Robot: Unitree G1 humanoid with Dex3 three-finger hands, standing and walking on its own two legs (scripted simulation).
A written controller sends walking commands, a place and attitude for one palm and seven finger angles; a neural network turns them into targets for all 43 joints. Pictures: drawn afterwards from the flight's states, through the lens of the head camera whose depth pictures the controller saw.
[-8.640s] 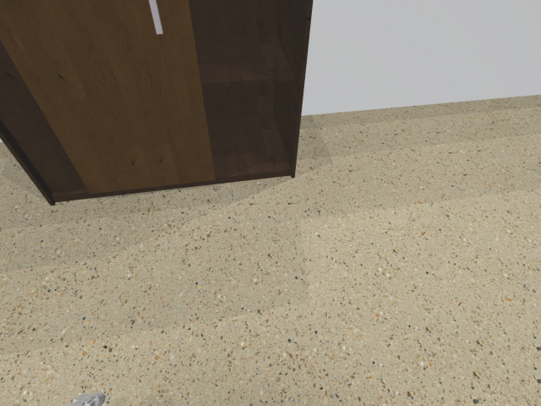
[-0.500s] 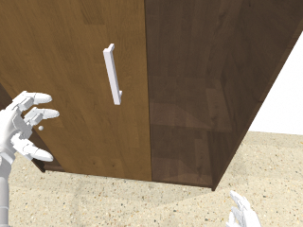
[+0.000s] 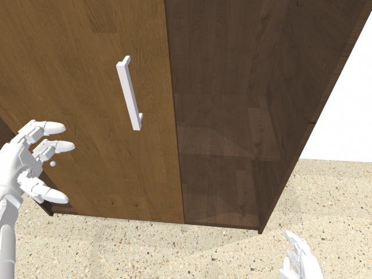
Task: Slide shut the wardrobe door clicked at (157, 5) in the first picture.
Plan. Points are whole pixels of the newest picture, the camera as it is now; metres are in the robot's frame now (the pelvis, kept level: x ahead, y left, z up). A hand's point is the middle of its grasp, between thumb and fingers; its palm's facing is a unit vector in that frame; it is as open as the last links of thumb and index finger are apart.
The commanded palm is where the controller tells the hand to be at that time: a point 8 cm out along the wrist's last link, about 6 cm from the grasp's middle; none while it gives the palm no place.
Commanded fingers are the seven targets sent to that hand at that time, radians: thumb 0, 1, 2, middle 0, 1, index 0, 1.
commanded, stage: move the hooked fingers beside the handle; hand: left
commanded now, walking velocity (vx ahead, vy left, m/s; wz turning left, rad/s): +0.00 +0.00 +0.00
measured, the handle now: (132, 95) +0.54 +0.20 +0.13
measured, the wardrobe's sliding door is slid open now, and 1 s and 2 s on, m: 0.40 0.40 0.40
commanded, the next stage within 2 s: none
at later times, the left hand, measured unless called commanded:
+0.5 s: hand (70, 141) +0.33 +0.27 +0.16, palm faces +0.03 -1.00 -0.04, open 14.0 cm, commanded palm +0.30 +0.31 +0.15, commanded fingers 0.00 -0.50 0.30 -0.30 -1.20 -0.30 -1.20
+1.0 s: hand (89, 121) +0.40 +0.26 +0.15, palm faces +0.02 -1.00 -0.03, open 14.0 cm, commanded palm +0.38 +0.31 +0.15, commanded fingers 0.00 -0.50 0.30 -0.30 -1.20 -0.30 -1.20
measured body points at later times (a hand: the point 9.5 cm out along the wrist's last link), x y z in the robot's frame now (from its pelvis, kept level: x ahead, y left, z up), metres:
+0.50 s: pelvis +0.00 +0.01 +0.00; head -0.01 -0.01 +0.45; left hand +0.32 +0.32 +0.16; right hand +0.15 -0.24 -0.08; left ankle +0.02 +0.13 -0.74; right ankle -0.02 -0.10 -0.74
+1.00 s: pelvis +0.00 +0.02 +0.00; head +0.02 +0.01 +0.45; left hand +0.39 +0.31 +0.16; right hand +0.11 -0.25 -0.10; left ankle +0.02 +0.13 -0.74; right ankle -0.02 -0.10 -0.74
